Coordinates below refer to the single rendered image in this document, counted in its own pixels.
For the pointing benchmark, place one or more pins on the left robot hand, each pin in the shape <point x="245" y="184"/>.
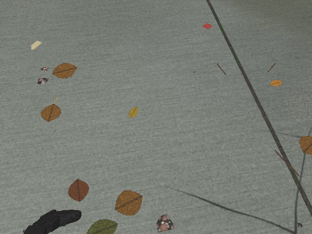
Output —
<point x="52" y="220"/>

